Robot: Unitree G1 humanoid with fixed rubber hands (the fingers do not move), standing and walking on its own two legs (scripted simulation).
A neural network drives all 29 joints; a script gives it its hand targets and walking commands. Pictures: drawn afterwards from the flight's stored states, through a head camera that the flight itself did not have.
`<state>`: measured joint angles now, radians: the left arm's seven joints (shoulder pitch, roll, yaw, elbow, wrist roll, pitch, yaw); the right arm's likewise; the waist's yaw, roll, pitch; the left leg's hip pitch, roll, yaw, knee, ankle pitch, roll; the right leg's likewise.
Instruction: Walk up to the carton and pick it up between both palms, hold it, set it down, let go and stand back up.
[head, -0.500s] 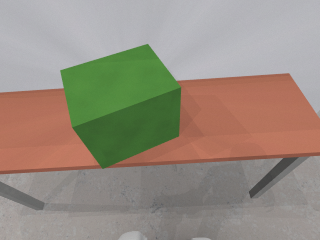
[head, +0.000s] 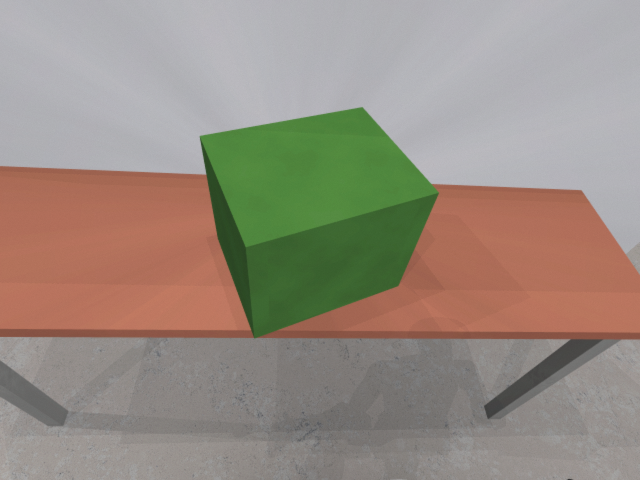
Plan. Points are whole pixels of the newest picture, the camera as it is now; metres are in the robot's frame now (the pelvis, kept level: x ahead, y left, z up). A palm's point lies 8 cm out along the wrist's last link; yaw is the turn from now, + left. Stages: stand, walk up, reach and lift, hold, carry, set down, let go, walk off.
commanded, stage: walk up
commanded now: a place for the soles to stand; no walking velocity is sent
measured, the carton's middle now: (310, 219) +0.50 +0.04 +0.00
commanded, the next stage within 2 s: none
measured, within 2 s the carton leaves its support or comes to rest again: neither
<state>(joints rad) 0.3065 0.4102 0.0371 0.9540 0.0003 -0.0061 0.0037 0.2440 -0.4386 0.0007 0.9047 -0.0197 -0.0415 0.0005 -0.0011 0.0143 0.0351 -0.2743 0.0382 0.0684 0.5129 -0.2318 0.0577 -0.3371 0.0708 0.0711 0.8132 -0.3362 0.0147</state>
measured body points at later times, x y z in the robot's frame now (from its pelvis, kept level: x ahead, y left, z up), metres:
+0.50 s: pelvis +0.04 -0.07 -0.01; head +0.05 -0.08 +0.44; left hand +0.06 +0.26 -0.12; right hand +0.11 -0.40 -0.12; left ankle +0.04 +0.04 -0.74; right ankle +0.07 -0.20 -0.74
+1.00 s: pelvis +0.05 -0.10 -0.01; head +0.07 -0.11 +0.44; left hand +0.13 +0.22 -0.12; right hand +0.11 -0.43 -0.13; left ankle +0.03 +0.01 -0.73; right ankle +0.08 -0.20 -0.74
